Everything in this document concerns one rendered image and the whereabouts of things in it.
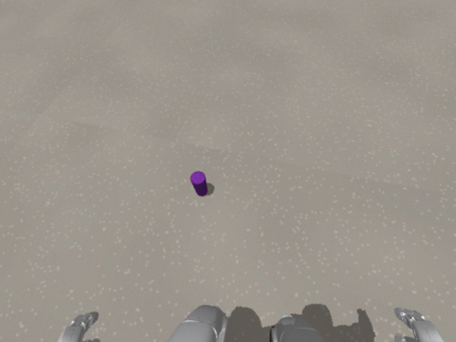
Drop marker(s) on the right robot hand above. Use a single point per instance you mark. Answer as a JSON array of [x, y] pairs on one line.
[[424, 331]]

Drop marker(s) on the cup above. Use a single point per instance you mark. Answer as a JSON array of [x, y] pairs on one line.
[[198, 180]]

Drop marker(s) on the left robot hand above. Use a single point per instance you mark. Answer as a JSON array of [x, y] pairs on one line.
[[79, 326]]

